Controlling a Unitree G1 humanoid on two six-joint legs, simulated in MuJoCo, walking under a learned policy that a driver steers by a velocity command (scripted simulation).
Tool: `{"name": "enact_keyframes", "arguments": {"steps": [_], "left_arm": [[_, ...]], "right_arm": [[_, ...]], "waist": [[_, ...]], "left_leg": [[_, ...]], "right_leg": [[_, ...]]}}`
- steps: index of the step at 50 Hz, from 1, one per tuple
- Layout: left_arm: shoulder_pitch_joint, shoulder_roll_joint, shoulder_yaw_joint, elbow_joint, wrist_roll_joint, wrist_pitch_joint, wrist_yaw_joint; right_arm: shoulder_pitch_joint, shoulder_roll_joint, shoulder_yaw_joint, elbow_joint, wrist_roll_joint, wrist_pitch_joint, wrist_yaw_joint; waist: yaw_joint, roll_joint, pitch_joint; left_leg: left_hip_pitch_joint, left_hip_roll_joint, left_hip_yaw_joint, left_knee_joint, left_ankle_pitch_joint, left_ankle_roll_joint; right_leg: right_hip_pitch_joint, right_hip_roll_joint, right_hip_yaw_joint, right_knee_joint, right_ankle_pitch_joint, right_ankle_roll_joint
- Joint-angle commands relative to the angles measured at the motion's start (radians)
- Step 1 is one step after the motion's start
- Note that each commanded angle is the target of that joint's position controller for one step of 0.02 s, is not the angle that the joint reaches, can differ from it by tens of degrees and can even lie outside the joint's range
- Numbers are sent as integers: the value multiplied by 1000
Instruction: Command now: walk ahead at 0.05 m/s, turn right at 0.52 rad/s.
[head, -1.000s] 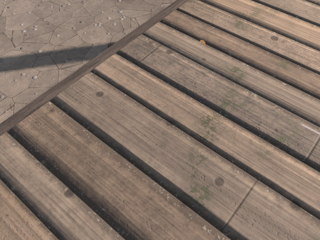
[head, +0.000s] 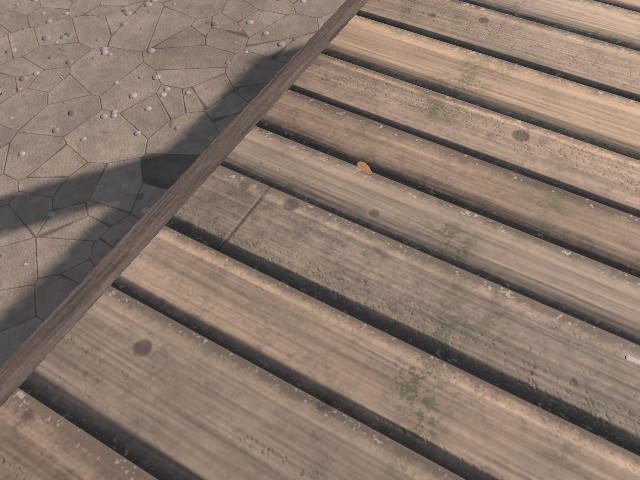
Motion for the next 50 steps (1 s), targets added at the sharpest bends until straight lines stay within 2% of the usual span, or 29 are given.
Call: {"name": "enact_keyframes", "arguments": {"steps": [1, 2, 3, 4, 6, 10, 13, 16, 17, 18, 19, 20, 21, 22, 23, 26, 29, 34, 36, 37, 38, 39, 40, 41, 42, 43, 44, 46, 50], "left_arm": [[104, 181, 55, -66, -3, -3, 23], [53, 159, 50, -73, -20, 4, 25], [11, 151, 46, -83, -30, 15, 30], [-16, 156, 46, -90, -21, 25, 34], [-22, 169, 55, -94, -6, 36, 40], [-18, 184, 66, -94, -13, 47, 53], [-33, 183, 67, -101, -13, 56, 49], [-59, 161, 59, -108, -27, 65, 49], [-25, 116, 47, -109, -20, 66, 50], [0, 87, 41, -138, -22, 56, 46], [0, 165, 64, -126, -9, 40, 44], [9, 206, 82, -99, -21, 42, 40], [33, 187, 81, -71, -22, 52, 44], [46, 168, 77, -59, -18, 62, 48], [44, 141, 69, -59, -21, 69, 46], [-42, 97, 48, -99, -34, 68, 41], [-72, 76, 33, -121, -29, 70, 29], [-36, 98, 41, -120, -31, 80, 8], [31, 93, 49, -96, -30, 82, 2], [69, 117, 61, -82, -27, 81, 9], [105, 214, 87, -88, -29, 76, 23], [94, 294, 93, -116, -2, 62, 25], [120, 247, 84, -107, 21, 37, 18], [75, 219, 70, -94, 17, 22, 19], [15, 193, 64, -93, -2, 19, 26], [-24, 168, 53, -97, -20, 21, 32], [-41, 161, 46, -98, -22, 25, 39], [-36, 160, 44, -95, -14, 31, 47], [-21, 176, 49, -84, -16, 39, 55]], "right_arm": [[-16, -111, -21, -93, 16, -28, 21], [-17, -100, -22, -81, 15, -22, 14], [-25, -109, -27, -84, 6, -13, 5], [-12, -94, -26, -83, 8, -5, 5], [23, -73, -21, -72, 12, -2, 3], [14, -65, -17, -74, 13, -5, 1], [10, -79, -26, -85, 18, -15, 11], [84, -88, -40, -69, 14, -33, 23], [117, -157, -60, -72, -2, -34, 18], [94, -251, -79, -72, -26, -23, 14], [63, -205, -69, -103, -47, -30, 12], [5, -150, -54, -122, -39, -33, 4], [-41, -121, -46, -128, -20, -31, -2], [-54, -104, -40, -132, -1, -29, -8], [-47, -99, -35, -130, 4, -24, -15], [29, -112, -40, -112, -4, -8, -27], [56, -151, -54, -102, -1, 2, -24], [32, -191, -70, -96, 24, 3, -3], [11, -184, -69, -89, 44, 2, -1], [59, -151, -61, -66, 43, -2, 2], [77, -95, -46, -75, 5, -4, 8], [11, -70, -30, -138, -27, -9, 4], [-59, -117, -45, -150, -9, -12, -4], [-67, -134, -52, -146, 11, -9, -6], [-44, -134, -57, -125, 9, -5, -12], [-34, -143, -61, -116, 0, -1, -18], [-18, -138, -61, -111, -5, -1, -16], [4, -110, -54, -105, 3, -4, -9], [-29, -78, -37, -115, 8, -7, -2]], "waist": [[48, -115, -308], [24, -38, -235], [5, -38, -184], [-19, -77, -168], [-26, -126, -180], [-3, -151, -217], [8, -184, -205], [-36, -178, -183], [-24, -55, -185], [27, 276, -134], [1, 264, -135], [20, 168, -115], [39, 123, -91], [33, 116, -84], [24, 118, -75], [-32, 153, -83], [-58, 181, -123], [-43, 201, -134], [3, 174, -139], [10, 109, -148], [-1, -129, -157], [6, -332, -148], [77, -227, -213], [43, -187, -166], [12, -143, -140], [-2, -137, -128], [-15, -142, -136], [-22, -137, -162], [1, -148, -159]], "left_leg": [[-335, -1, -192, 405, -75, -36], [-345, 23, -179, 336, -23, -40], [-321, 37, -173, 261, 27, -50], [-255, 25, -153, 210, 61, -63], [-197, 0, -139, 111, 87, -88], [-116, -9, -155, -63, 165, -96], [-79, -19, -160, -172, 177, -78], [77, -11, -140, -451, 324, -28], [170, 160, -291, -535, 330, 34], [184, 379, -566, -607, 478, 194], [121, 453, -657, -629, 485, 288], [91, 398, -545, -610, 472, 257], [85, 329, -437, -591, 465, 209], [107, 293, -370, -581, 472, 184], [114, 272, -314, -579, 515, 182], [220, 260, -230, -576, 577, 198], [270, 298, -197, -561, 632, 215], [226, 335, -146, -524, 673, 201], [186, 318, -98, -444, 638, 148], [110, 283, -45, -355, 546, 85], [-117, 186, 54, -101, 247, -13], [-376, 44, 14, 127, -155, -84], [-375, 44, -129, 276, -161, -83], [-383, 62, -157, 309, -75, -69], [-383, 71, -165, 284, 15, -64], [-373, 72, -169, 259, 72, -69], [-328, 55, -160, 268, 118, -77], [-285, 31, -151, 226, 169, -87], [-232, 15, -159, 2, 188, -93]], "right_leg": [[494, -320, 424, -151, 688, -284], [407, -268, 369, -174, 555, -231], [319, -235, 341, -200, 457, -204], [236, -195, 311, -216, 430, -192], [197, -171, 299, -219, 438, -193], [177, -158, 341, -204, 293, -174], [173, -153, 417, -196, 158, -157], [115, -97, 432, -126, 70, -92], [16, -26, 358, 13, -113, -33], [-193, 146, 147, 221, -399, 28], [-203, 79, 173, 472, -440, 63], [-191, 58, 179, 574, -365, 69], [-188, 51, 159, 620, -308, 87], [-206, 43, 146, 659, -254, 104], [-208, 39, 128, 675, -225, 119], [-232, 10, 61, 533, -183, 146], [-150, -29, 28, 366, -218, 149], [36, -25, -45, 111, -187, 100], [164, 1, -78, -101, -38, 47], [287, 10, -44, -195, 70, 13], [464, -171, 222, -232, 374, -58], [479, -395, 523, -202, 632, -266], [430, -402, 521, -234, 536, -333], [397, -333, 426, -239, 450, -277], [369, -270, 359, -234, 377, -214], [345, -243, 333, -231, 379, -183], [311, -220, 311, -228, 421, -178], [302, -197, 297, -224, 416, -179], [309, -185, 337, -209, 293, -174]]}}
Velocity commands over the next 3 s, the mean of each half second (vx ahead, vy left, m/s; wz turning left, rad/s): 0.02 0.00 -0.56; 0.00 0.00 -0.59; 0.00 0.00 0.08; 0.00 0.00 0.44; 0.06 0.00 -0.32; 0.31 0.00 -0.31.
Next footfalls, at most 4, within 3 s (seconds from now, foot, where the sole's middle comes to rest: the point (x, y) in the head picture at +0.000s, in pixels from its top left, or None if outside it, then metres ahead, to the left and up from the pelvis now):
0.34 left None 0.12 0.14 -0.76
0.76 right None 0.00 -0.10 -0.76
1.16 left None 0.14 0.09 -0.76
1.78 left None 0.12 0.15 -0.76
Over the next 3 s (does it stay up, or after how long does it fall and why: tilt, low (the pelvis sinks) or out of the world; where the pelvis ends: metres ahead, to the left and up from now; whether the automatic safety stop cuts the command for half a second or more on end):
stays up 0.14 -0.10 0.01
